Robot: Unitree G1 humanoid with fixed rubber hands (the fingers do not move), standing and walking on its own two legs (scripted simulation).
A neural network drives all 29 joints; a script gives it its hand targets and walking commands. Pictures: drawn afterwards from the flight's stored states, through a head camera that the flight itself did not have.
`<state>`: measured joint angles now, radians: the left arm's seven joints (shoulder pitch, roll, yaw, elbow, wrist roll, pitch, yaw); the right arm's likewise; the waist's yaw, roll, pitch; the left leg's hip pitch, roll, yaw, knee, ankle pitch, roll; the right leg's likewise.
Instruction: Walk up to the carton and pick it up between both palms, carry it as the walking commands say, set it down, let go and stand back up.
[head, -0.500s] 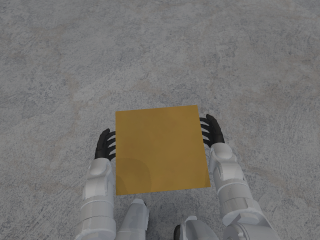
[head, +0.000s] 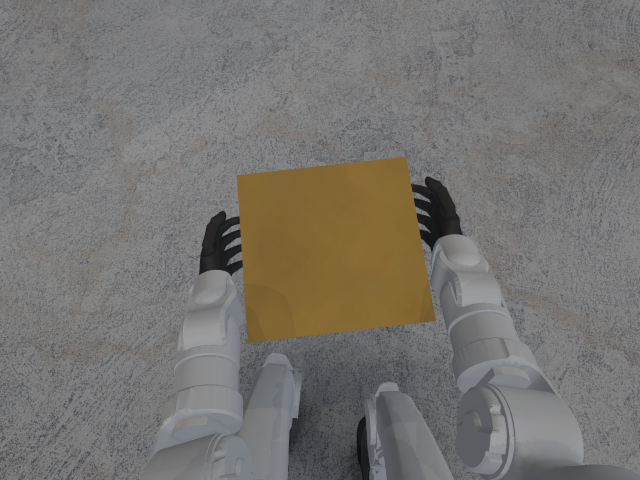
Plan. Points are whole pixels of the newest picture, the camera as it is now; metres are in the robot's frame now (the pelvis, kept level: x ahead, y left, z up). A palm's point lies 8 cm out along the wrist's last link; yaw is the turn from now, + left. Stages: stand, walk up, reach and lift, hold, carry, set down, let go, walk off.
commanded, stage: set down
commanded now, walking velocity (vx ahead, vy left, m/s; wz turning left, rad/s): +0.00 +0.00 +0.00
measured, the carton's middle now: (329, 263) +0.39 +0.04 -0.13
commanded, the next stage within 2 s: none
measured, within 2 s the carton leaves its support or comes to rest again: neither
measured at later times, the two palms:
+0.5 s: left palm (233, 274) +0.37 +0.18 -0.16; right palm (424, 244) +0.44 -0.11 -0.14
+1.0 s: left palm (239, 271) +0.40 +0.19 -0.25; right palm (406, 247) +0.47 -0.10 -0.22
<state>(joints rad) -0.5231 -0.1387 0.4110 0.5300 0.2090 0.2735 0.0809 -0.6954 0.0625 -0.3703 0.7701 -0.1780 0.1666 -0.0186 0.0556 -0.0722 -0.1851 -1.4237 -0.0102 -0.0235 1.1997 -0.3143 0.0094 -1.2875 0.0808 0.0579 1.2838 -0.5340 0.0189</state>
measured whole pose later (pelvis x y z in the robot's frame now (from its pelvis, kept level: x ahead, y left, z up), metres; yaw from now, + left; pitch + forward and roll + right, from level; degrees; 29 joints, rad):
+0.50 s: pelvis -0.01 -0.02 -0.07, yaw -2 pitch +39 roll -1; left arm -0.67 -0.05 0.42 0.61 0.14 0.26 0.07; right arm -0.84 0.03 -0.30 0.80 -0.11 0.18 -0.10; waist 0.08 -0.09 -0.21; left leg -1.77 -0.01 -0.05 1.47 -0.38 -0.03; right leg -1.65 0.13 0.05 1.57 -0.61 0.01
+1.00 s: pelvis -0.03 -0.01 -0.14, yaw -3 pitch +44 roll -2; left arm -0.86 0.02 0.45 0.67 0.14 0.28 0.06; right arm -1.03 -0.02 -0.31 0.87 -0.09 0.19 -0.13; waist 0.08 -0.10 -0.15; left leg -2.04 -0.02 -0.06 1.67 -0.40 -0.04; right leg -1.92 0.15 0.04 1.79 -0.64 0.02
